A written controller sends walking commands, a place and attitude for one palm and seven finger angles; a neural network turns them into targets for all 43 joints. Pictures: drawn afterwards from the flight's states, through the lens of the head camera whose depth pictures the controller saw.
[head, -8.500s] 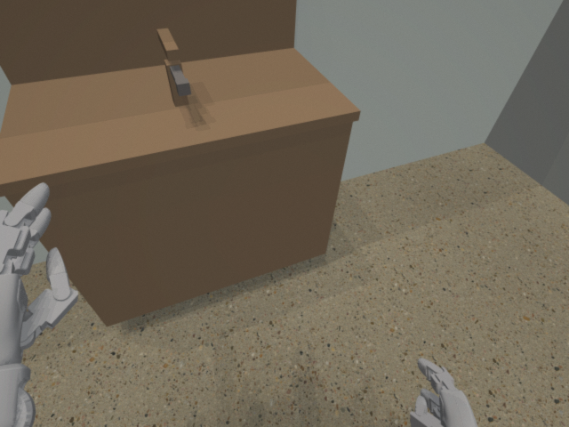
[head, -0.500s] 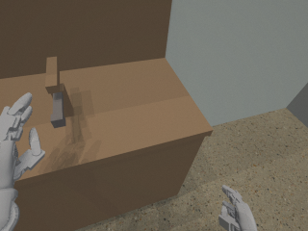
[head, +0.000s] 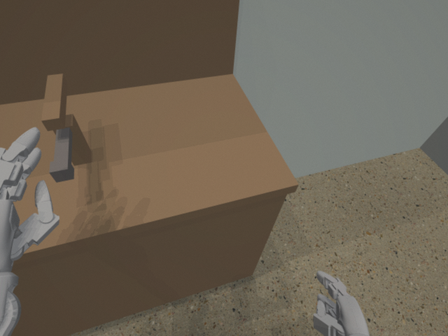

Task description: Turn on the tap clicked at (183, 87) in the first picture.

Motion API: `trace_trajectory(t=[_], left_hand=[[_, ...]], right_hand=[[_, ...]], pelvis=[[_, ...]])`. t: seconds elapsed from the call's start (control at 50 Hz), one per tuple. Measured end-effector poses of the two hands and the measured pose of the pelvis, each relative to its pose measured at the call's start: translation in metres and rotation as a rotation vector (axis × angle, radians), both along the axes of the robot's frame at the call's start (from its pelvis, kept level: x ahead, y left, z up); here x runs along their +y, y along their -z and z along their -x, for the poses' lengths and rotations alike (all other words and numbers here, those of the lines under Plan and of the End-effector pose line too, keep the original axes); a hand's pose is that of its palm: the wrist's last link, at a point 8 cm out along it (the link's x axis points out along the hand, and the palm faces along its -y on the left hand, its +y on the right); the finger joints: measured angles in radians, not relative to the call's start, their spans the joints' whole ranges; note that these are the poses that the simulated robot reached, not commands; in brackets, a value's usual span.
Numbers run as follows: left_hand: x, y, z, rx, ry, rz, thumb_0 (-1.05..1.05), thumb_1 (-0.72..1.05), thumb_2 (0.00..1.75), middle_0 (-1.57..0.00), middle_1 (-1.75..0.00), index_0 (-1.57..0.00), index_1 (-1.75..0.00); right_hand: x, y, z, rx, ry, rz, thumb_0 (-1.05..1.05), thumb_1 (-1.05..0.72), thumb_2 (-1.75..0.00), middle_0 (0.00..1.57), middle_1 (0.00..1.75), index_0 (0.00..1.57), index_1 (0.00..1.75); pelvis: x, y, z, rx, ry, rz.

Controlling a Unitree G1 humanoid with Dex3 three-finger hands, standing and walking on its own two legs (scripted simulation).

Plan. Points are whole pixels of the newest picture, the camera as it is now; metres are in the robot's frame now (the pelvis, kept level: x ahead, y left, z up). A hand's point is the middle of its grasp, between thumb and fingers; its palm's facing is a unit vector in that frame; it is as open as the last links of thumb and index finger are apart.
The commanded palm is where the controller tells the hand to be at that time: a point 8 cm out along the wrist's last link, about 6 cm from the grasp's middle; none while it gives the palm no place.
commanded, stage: come to a stop and stand still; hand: left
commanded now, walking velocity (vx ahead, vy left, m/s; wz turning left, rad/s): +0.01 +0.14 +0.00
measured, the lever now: (62, 170) +0.34 +0.32 +0.09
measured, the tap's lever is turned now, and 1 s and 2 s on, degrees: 0 0 0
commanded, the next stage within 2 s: look again from close up in 1.06 s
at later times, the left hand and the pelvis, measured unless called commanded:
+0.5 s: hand out of the picture +0.25 +0.31 +0.20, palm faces +0.50 -0.75 -0.43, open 7.4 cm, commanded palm +0.15 +0.29 +0.17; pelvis -0.01 +0.01 +0.00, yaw +0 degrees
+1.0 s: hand out of the picture +0.19 +0.30 +0.16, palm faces +0.41 -0.85 -0.32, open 7.4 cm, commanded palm +0.13 +0.34 +0.17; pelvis -0.03 +0.06 +0.00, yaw -1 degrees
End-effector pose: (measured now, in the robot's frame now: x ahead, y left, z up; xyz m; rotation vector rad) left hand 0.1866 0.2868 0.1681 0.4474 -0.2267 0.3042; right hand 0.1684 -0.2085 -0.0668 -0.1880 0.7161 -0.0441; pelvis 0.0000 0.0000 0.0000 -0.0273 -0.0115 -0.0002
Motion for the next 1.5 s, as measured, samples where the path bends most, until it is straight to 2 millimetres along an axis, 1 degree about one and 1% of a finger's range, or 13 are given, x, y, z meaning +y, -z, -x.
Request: trace_trajectory(t=[0.14, 0.28, 0.38, 0.5, 0.54, 0.64, 0.68, 0.82, 0.9, 1.02, 1.12, 1.34, 1.5], left_hand=[[-0.02, -0.003, 0.004, 0.007, -0.006, -0.009, 0.02, 0.88, 0.89, -0.21, -0.3, -0.21, -0.3], [-0.014, -0.002, 0.002, 0.021, -0.04, -0.011, 0.01, 0.88, 0.89, -0.21, -0.3, -0.21, -0.3], [0.0, -0.001, 0.002, 0.03, -0.053, -0.018, 0.01, 0.88, 0.89, -0.21, -0.3, -0.21, -0.3], [0.057, -0.042, -0.019, -0.179, -0.113, -0.149, 0.02, 0.88, 0.89, -0.21, -0.3, -0.22, -0.3], [0.053, -0.035, -0.019, -0.177, -0.088, -0.103, 0.02, 0.89, 0.9, -0.21, -0.3, -0.21, -0.3], [0.006, 0.001, -0.001, -0.017, 0.11, -0.033, 0.02, 0.89, 0.9, -0.2, -0.3, -0.2, -0.3], [0.003, 0.01, 0.008, 0.039, 0.143, -0.025, 0.02, 0.89, 0.9, -0.2, -0.3, -0.21, -0.3], [0.057, 0.001, 0.028, -0.038, -0.02, -0.044, 0.02, 0.88, 0.89, -0.22, -0.3, -0.22, -0.3], [0.067, -0.011, 0.034, -0.132, -0.082, -0.013, 0.02, 0.88, 0.89, -0.21, -0.3, -0.21, -0.3], [0.052, -0.003, 0.032, -0.104, -0.026, 0.023, 0.01, 0.89, 0.9, -0.2, -0.3, -0.21, -0.3], [0.055, 0.008, 0.027, -0.034, -0.018, 0.01, 0.01, 0.89, 0.9, -0.21, -0.3, -0.21, -0.3], [0.046, -0.007, 0.016, -0.09, -0.037, -0.003, 0.02, 0.89, 0.9, -0.21, -0.3, -0.21, -0.3], [0.032, -0.002, 0.001, -0.033, -0.025, 0.001, 0.01, 0.89, 0.9, -0.21, -0.3, -0.21, -0.3]], right_hand=[[-0.038, 0.005, 0.005, 0.01, 0.047, 0.043, 0.01, -0.9, -0.9, 0.2, 0.3, 0.2, 0.3], [-0.051, 0.009, 0.002, 0.019, 0.091, 0.073, 0.01, -0.9, -0.9, 0.2, 0.3, 0.2, 0.3], [-0.037, 0.006, -0.004, 0.006, 0.09, 0.07, 0.01, -0.9, -0.9, 0.19, 0.3, 0.2, 0.3], [-0.005, 0.006, -0.002, 0.025, -0.013, 0.065, 0.01, -0.9, -0.9, 0.2, 0.3, 0.2, 0.3], [0.004, 0.004, 0.0, -0.011, -0.006, 0.03, 0.01, -0.9, -0.9, 0.2, 0.3, 0.2, 0.3], [0.025, 0.005, 0.014, -0.079, 0.022, -0.037, 0.01, -0.9, -0.9, 0.2, 0.3, 0.2, 0.3], [0.032, 0.007, 0.022, -0.063, 0.035, -0.039, 0.01, -0.9, -0.9, 0.2, 0.3, 0.2, 0.3], [0.042, 0.007, 0.049, 0.019, 0.028, 0.026, 0.01, -0.9, -0.9, 0.2, 0.3, 0.2, 0.3], [0.042, 0.005, 0.052, 0.013, 0.003, 0.048, 0.01, -0.9, -0.9, 0.2, 0.3, 0.2, 0.3], [0.044, -0.002, 0.043, -0.036, 0.01, 0.044, 0.01, -0.9, -0.9, 0.2, 0.3, 0.2, 0.3], [0.047, -0.008, 0.033, -0.061, 0.017, 0.04, 0.01, -0.9, -0.9, 0.2, 0.3, 0.2, 0.3], [0.043, -0.007, 0.008, -0.048, -0.034, 0.038, 0.01, -0.9, -0.9, 0.2, 0.3, 0.2, 0.3], [0.029, -0.005, -0.008, -0.048, -0.011, 0.025, 0.01, -0.9, -0.9, 0.2, 0.3, 0.2, 0.3]], pelvis=[[-0.015, 0.002, -0.003, 0.005, 0.0, 0.007], [-0.01, 0.003, -0.009, 0.003, -0.012, -0.001], [0.0, 0.002, -0.009, -0.004, -0.005, -0.012], [0.011, 0.004, 0.011, -0.003, 0.007, -0.014], [0.02, 0.005, 0.015, -0.007, 0.028, -0.022], [0.038, 0.01, 0.018, -0.021, 0.049, -0.034], [0.041, 0.01, 0.02, -0.027, 0.04, -0.015], [0.045, 0.007, 0.031, -0.033, 0.026, 0.002], [0.051, 0.005, 0.034, -0.036, 0.017, 0.007], [0.058, 0.003, 0.031, -0.034, 0.014, 0.004], [0.056, 0.002, 0.027, -0.029, 0.013, 0.0], [0.045, -0.001, 0.009, -0.017, -0.001, -0.005], [0.033, -0.001, -0.003, -0.007, -0.005, -0.008]])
